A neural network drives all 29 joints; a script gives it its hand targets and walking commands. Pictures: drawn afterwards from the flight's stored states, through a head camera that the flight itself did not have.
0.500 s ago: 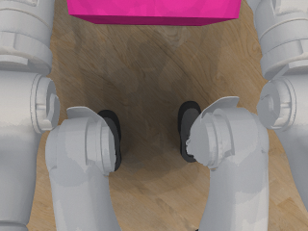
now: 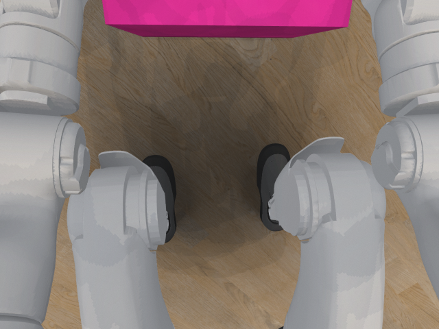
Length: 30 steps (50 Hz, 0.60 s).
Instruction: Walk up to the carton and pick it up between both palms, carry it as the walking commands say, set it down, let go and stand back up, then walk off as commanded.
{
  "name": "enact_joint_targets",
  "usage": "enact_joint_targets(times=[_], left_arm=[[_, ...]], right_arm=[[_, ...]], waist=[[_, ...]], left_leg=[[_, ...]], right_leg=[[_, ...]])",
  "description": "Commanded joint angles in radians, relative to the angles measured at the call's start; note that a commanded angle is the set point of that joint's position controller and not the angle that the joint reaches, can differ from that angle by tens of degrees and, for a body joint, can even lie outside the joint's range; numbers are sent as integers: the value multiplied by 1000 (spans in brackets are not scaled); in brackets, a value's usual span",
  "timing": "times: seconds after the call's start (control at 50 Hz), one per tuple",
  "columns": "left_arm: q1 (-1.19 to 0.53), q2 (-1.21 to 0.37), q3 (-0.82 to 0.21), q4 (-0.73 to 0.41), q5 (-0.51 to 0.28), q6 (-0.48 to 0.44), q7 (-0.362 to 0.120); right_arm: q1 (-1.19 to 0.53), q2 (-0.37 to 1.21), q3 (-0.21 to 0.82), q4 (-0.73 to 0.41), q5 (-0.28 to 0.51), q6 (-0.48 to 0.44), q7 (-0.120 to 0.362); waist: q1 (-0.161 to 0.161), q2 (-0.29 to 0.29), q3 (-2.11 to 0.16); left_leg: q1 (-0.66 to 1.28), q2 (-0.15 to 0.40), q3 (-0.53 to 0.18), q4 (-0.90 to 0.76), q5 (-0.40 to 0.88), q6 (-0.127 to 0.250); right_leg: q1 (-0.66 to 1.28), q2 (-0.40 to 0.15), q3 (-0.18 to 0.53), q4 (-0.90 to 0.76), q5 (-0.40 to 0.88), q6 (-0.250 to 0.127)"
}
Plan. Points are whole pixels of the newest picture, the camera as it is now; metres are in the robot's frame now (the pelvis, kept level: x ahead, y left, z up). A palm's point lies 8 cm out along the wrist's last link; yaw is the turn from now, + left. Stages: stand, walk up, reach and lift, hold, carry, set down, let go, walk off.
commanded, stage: reach and lift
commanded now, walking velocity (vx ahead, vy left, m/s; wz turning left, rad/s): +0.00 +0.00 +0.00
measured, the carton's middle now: out of the picture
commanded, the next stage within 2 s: none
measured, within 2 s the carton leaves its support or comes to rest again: leaves its support in 0.04 s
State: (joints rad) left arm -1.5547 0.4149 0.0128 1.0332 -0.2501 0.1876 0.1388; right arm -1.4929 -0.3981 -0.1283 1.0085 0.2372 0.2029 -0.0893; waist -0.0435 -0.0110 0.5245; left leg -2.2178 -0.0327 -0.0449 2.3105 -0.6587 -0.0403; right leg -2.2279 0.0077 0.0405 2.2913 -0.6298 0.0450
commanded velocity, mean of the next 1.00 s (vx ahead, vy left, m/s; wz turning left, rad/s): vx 0.00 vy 0.00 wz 0.00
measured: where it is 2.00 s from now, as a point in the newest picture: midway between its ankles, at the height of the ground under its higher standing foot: (217, 206)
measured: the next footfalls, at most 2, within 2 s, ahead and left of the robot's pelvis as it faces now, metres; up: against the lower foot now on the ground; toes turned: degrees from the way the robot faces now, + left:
none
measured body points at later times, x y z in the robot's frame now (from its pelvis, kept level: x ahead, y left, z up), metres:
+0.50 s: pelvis -0.02 +0.00 +0.03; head +0.36 -0.01 +0.26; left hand +0.59 +0.15 -0.11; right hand +0.56 -0.21 -0.12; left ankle +0.10 +0.13 -0.32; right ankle +0.10 -0.13 -0.32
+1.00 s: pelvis -0.03 +0.00 +0.07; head +0.34 -0.01 +0.31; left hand +0.57 +0.16 -0.06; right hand +0.54 -0.20 -0.07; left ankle +0.10 +0.13 -0.32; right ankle +0.10 -0.13 -0.32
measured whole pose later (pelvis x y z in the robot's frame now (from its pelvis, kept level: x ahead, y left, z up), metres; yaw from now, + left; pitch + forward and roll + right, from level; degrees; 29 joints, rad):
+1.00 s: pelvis -0.03 +0.00 +0.07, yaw +0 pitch +30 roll +0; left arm -1.50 0.35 0.22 0.71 -0.07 0.43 0.11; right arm -1.42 -0.32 -0.29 0.66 0.05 0.46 -0.09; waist -0.04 0.00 0.53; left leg -2.02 -0.02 -0.03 2.06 -0.56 -0.03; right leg -2.03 0.01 0.05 2.04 -0.53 0.05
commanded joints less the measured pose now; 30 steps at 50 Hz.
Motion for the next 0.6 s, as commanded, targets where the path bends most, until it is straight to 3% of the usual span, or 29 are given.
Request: enact_joint_targets(times=[0.0, 0.02, 0.04, 0.06, 0.08, 0.12, 0.14, 0.16, 0.18, 0.2, 0.22, 0.28, 0.3, 0.32, 0.34, 0.36, 0.38, 0.4, 0.42, 0.44, 0.48, 0.5, 0.52, 0.54, 0.56, 0.58], left_arm=[[-643, -840, -245, -342, -74, -31, -277], [-644, -830, -259, -390, -69, -19, -269], [-647, -859, -258, -448, -86, -20, -262], [-653, -857, -255, -389, -77, -11, -256], [-719, -843, -267, -420, -84, -11, -270], [-729, -848, -264, -433, -93, 0, -278], [-698, -853, -263, -453, -75, 9, -275], [-734, -850, -236, -365, -73, 23, -282], [-719, -840, -215, -326, -36, 32, -292], [-673, -845, -169, -238, -5, 43, -306], [-686, -880, -198, -361, -31, 37, -310], [-740, -878, -185, -312, -24, 70, -326], [-684, -909, -171, -278, -13, 81, -336], [-690, -905, -144, -282, -3, 84, -346], [-708, -913, -148, -264, 8, 98, -357], [-776, -917, -145, -365, 3, 94, -360], [-764, -926, -183, -407, -2, 100, -362], [-759, -934, -167, -377, -12, 104, -359], [-728, -980, -196, -373, -20, 113, -366], [-678, -978, -151, -300, 6, 120, -372], [-658, -979, -144, -339, 5, 131, -377], [-710, -981, -177, -417, -11, 131, -372], [-737, -972, -210, -510, -24, 124, -362], [-749, -998, -243, -558, -38, 123, -350], [-738, -962, -223, -466, -22, 134, -345], [-704, -1007, -244, -520, -44, 140, -343]], right_arm=[[-676, 818, 286, -355, 82, -39, 231], [-763, 785, 290, -497, 98, -47, 224], [-780, 818, 334, -544, 129, -44, 221], [-741, 795, 323, -459, 115, -38, 217], [-759, 804, 322, -444, 121, -29, 219], [-781, 813, 313, -454, 113, -12, 222], [-757, 867, 333, -458, 121, -5, 225], [-799, 826, 320, -419, 87, 10, 227], [-834, 851, 284, -381, 82, 15, 230], [-788, 845, 237, -302, 29, 27, 235], [-808, 875, 256, -405, 38, 24, 235], [-813, 863, 233, -361, 25, 51, 252], [-837, 880, 247, -400, 29, 54, 254], [-797, 915, 242, -379, 20, 69, 260], [-818, 905, 216, -369, 2, 76, 266], [-824, 925, 218, -392, -11, 85, 265], [-804, 949, 238, -463, 19, 88, 268], [-832, 958, 257, -450, 21, 99, 272], [-793, 973, 233, -455, 14, 100, 279], [-831, 953, 217, -421, -6, 102, 286], [-842, 942, 251, -501, 7, 107, 290], [-863, 946, 277, -565, 22, 104, 288], [-839, 971, 314, -617, 64, 106, 287], [-857, 979, 332, -636, 84, 106, 282], [-844, 952, 309, -557, 65, 110, 282], [-847, 942, 328, -659, 72, 108, 280]], waist=[[-30, 21, -1698], [-12, 66, -1844], [-17, 42, -1961], [-12, 58, -1944], [-21, 58, -1886], [-32, 69, -1905], [30, 51, -1941], [-14, 17, -1845], [-3, 33, -1746], [-9, 19, -1593], [12, -1, -1722], [-30, 26, -1732], [3, 29, -1829], [14, -1, -1807], [-15, 34, -1761], [-12, -9, -1826], [-1, 43, -1969], [3, -16, -1958], [-42, 57, -1978], [-37, 33, -1869], [-16, 15, -1945], [-36, -9, -2027], [4, 34, -2162], [-21, 53, -2283], [-21, 44, -2164], [-40, 46, -2235]], left_leg=[[745, -72, 117, -203, 600, 42], [850, -69, 107, -212, 683, 34], [893, -74, 108, -208, 712, 37], [878, -67, 130, -194, 673, 32], [795, -61, 127, -200, 631, 30], [810, -50, 137, -212, 588, 37], [819, -66, 152, -247, 581, 27], [751, -54, 152, -235, 491, 38], [657, -50, 147, -259, 400, 48], [595, -53, 147, -280, 326, 56], [645, -59, 144, -267, 389, 49], [696, -52, 133, -295, 326, 47], [733, -57, 146, -285, 376, 51], [708, -64, 147, -297, 369, 52], [688, -57, 143, -300, 315, 57], [682, -61, 152, -305, 336, 53], [776, -63, 156, -308, 420, 56], [746, -71, 142, -311, 408, 54], [811, -69, 155, -314, 452, 48], [765, -71, 126, -330, 409, 62], [770, -71, 153, -322, 462, 49], [812, -74, 138, -325, 457, 50], [885, -75, 158, -325, 552, 43], [967, -72, 153, -326, 610, 44], [945, -70, 127, -345, 593, 51], [992, -67, 145, -332, 615, 41]], right_leg=[[755, 75, -149, -199, 621, -25], [806, 77, -148, -190, 681, -22], [875, 81, -150, -197, 717, -20], [853, 72, -133, -214, 683, -25], [843, 78, -132, -196, 663, -32], [830, 70, -137, -221, 618, -28], [897, 75, -145, -223, 613, -26], [830, 70, -131, -252, 525, -28], [816, 80, -135, -253, 464, -23], [727, 79, -138, -275, 375, -27], [804, 73, -136, -268, 432, -27], [748, 66, -143, -297, 348, -44], [796, 68, -159, -290, 397, -31], [813, 70, -164, -302, 390, -30], [781, 69, -144, -314, 355, -36], [869, 66, -154, -312, 386, -30], [900, 79, -150, -310, 464, -28], [861, 69, -164, -309, 445, -29], [843, 77, -162, -318, 465, -39], [771, 68, -175, -317, 427, -34], [866, 70, -165, -334, 494, -27], [918, 75, -169, -328, 501, -27], [972, 76, -160, -324, 583, -25], [1013, 81, -166, -319, 644, -22], [911, 73, -178, -317, 609, -18], [992, 78, -162, -341, 631, -29]])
